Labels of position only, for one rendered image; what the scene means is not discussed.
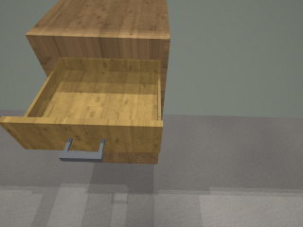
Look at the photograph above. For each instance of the drawer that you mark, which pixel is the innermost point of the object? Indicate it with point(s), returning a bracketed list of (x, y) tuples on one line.
[(89, 99)]

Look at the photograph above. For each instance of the handle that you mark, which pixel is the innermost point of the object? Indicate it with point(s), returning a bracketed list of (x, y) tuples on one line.
[(82, 156)]

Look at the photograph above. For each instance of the cabinet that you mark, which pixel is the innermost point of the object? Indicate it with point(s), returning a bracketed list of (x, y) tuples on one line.
[(106, 29)]

